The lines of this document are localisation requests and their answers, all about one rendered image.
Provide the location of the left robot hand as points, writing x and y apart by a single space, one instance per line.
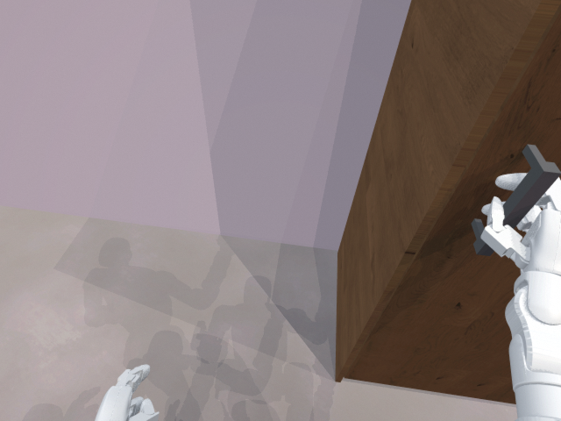
118 405

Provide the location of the wardrobe door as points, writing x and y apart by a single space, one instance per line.
444 329

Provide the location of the robot right forearm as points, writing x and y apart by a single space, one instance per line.
534 318

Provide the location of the handle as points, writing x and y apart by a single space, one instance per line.
532 187

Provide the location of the right robot hand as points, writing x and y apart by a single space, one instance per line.
542 227

